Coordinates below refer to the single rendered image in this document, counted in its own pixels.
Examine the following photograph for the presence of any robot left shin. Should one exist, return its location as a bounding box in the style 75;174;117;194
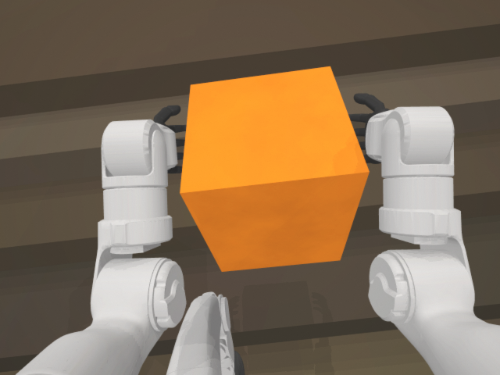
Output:
203;292;235;375

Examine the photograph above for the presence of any robot right hand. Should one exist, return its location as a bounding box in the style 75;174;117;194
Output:
348;93;389;164

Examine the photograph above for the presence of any carton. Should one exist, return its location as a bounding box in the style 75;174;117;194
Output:
180;66;369;272

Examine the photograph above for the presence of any robot left forearm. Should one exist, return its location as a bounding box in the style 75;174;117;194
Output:
91;120;177;318

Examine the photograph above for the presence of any robot right forearm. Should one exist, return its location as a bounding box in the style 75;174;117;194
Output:
366;106;475;305

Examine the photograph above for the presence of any robot left upper arm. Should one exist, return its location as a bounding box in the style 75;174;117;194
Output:
16;258;187;375

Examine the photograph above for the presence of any robot left thigh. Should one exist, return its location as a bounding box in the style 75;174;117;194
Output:
166;294;230;375

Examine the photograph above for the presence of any robot right upper arm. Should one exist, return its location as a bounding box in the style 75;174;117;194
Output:
368;249;500;375

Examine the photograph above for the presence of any robot left hand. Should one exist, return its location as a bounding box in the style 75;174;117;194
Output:
154;105;187;173

